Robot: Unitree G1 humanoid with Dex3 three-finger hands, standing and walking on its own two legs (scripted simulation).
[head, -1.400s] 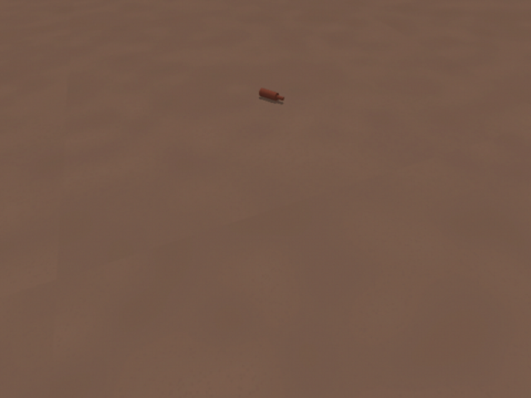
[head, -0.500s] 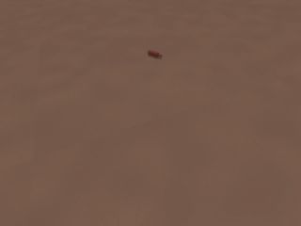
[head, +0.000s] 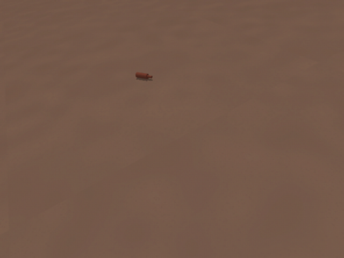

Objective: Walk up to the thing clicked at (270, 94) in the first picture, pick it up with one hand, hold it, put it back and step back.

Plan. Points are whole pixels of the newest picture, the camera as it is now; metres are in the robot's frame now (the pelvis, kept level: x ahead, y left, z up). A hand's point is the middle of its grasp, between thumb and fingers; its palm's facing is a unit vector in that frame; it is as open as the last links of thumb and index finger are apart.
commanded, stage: walk up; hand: left
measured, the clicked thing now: (144, 75) +2.07 +0.42 -0.74
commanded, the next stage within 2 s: none
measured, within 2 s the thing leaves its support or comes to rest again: neither
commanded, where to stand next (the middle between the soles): +1.64 +0.36 m, yaw -24 degrees
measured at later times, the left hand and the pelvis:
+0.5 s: hand (87, 211) +0.32 +0.33 -0.16, palm faces -0.15 -0.90 -0.41, open 7.4 cm; pelvis +0.27 +0.03 -0.02, yaw -7 degrees
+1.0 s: hand (122, 110) +0.74 +0.27 -0.11, palm faces -0.17 -0.87 -0.47, open 7.4 cm; pelvis +0.57 +0.02 -0.02, yaw -12 degrees
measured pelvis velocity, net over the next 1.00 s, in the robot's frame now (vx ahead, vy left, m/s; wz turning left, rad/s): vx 0.57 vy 0.02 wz -0.22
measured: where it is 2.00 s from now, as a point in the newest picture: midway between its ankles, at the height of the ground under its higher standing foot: (167, 145)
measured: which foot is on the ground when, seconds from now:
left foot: down 0.00-0.02, up 0.04-0.42, down 0.44-0.88, up 0.90-1.00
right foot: up 0.00-0.00, down 0.02-0.46, up 0.48-0.84, down 0.86-1.00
